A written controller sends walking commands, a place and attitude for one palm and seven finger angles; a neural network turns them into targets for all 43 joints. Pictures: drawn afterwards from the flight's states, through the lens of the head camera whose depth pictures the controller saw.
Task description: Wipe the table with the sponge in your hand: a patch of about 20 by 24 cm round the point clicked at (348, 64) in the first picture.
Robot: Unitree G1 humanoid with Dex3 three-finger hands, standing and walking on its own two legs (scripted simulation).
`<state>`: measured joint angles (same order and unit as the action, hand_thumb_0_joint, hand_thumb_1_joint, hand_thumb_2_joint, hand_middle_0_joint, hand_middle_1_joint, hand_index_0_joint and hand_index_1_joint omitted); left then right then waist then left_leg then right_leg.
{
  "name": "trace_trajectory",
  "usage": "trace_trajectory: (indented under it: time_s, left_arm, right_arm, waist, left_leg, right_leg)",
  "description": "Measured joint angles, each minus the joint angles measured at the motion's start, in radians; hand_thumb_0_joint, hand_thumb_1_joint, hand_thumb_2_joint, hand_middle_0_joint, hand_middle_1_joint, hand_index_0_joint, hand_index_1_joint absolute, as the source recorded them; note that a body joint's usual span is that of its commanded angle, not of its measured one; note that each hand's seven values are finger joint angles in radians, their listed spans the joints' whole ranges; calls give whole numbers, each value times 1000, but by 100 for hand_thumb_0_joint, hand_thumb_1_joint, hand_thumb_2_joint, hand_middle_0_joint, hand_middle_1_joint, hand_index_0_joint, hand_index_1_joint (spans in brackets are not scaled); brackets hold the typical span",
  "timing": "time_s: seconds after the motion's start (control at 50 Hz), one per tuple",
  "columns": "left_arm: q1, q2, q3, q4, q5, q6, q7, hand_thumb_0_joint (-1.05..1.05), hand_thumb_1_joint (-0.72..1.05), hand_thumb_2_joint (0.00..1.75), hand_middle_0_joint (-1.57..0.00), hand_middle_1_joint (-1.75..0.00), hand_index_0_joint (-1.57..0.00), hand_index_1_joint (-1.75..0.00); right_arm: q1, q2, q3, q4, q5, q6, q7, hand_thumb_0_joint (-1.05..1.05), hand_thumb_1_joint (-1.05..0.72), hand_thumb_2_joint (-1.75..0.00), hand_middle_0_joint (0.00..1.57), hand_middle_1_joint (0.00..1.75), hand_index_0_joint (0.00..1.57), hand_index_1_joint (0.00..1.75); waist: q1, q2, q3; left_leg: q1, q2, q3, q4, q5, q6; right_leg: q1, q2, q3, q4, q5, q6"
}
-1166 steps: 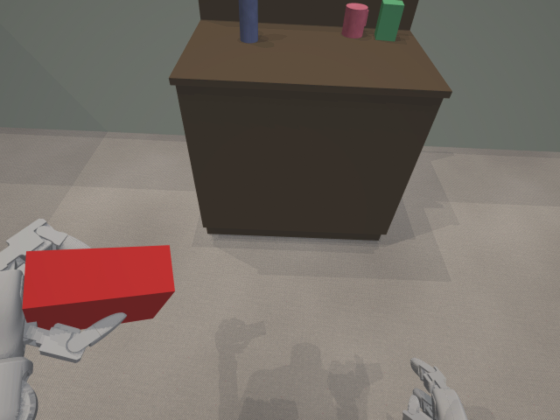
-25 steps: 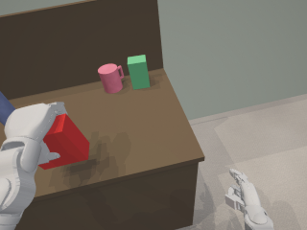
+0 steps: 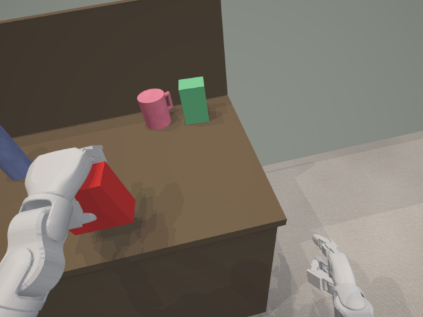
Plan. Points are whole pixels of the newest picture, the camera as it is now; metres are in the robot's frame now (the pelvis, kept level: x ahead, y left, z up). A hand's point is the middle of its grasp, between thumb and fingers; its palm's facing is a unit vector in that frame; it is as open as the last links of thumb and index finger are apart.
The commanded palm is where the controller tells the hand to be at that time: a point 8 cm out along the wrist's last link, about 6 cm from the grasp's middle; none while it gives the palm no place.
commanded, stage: move the sponge above the wiping area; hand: left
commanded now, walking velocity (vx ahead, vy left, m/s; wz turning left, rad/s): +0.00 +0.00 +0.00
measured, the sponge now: (95, 206) +0.25 +0.27 +0.11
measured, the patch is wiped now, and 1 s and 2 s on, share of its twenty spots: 0.00 0.00 0.00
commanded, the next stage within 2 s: lower the sponge onto the table in 1.94 s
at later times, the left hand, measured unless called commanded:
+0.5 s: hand (94, 188) +0.26 +0.27 +0.14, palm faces +0.08 -0.07 -0.99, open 9.7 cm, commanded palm +0.23 +0.27 +0.22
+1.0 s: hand (94, 191) +0.27 +0.28 +0.13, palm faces +0.05 -0.07 -1.00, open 9.7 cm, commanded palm +0.24 +0.27 +0.20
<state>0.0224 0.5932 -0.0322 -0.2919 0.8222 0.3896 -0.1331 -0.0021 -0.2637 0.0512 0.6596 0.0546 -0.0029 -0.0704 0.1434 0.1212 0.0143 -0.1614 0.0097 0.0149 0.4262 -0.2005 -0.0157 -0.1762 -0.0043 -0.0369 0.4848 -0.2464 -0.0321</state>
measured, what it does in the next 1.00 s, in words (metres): stands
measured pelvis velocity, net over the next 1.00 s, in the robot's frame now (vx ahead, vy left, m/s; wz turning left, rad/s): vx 0.02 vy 0.00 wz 0.00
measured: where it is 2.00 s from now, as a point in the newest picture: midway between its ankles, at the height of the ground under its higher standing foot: outside the picture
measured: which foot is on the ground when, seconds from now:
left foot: down 0.00-1.00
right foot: down 0.00-1.00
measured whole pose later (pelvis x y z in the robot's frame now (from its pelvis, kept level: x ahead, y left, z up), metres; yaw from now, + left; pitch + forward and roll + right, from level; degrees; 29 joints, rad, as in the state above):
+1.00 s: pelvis +0.02 +0.00 +0.00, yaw +0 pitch -3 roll +1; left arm 0.03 0.55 -0.05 -0.18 0.86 0.36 -0.08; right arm 0.02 -0.27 0.03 0.67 0.05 0.01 -0.07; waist 0.13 0.11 0.01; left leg -0.15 0.02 0.01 0.42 -0.22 -0.02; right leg -0.16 0.01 -0.04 0.46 -0.26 -0.04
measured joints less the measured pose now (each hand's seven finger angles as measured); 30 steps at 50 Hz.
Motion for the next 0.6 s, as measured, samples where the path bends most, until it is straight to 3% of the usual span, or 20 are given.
trace_trajectory:
  time_s: [0.24,0.48,0.6]
  left_arm:
    - [-19,-14,-10,34,19,39,13,0,-46,103,-78,-136,-78,-136]
    - [-14,-42,-49,39,37,-1,27,0,-46,103,-78,-136,-78,-136]
    - [-21,-47,-46,62,42,23,45,0,-46,103,-78,-136,-78,-136]
  right_arm:
    - [-11,6,8,0,1,17,8,1,-91,-90,20,30,20,29]
    - [3,5,-2,5,-4,14,9,1,-91,-90,20,30,20,29]
    - [1,9,2,9,-2,24,16,1,-91,-90,20,30,20,29]
  waist:
    - [-3,-4,-3]
    - [-2,-5,-1]
    - [-5,-5,-6]
  left_leg:
    - [5,-1,2,-12,1,2]
    - [13,-1,-2,-21,-2,2]
    - [16,2,2,-26,-3,-1]
  right_leg:
    - [5,0,3,-14,3,2]
    - [16,0,-1,-26,1,2]
    - [15,4,4,-28,-1,-1]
